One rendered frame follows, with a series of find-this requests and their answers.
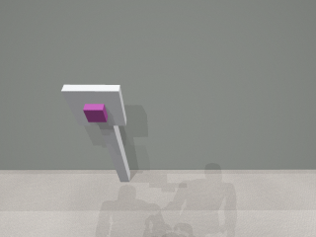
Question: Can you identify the button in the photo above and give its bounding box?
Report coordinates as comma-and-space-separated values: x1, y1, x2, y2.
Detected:
83, 104, 108, 122

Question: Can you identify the panel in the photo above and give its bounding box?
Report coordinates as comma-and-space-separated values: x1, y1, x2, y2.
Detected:
61, 85, 130, 183

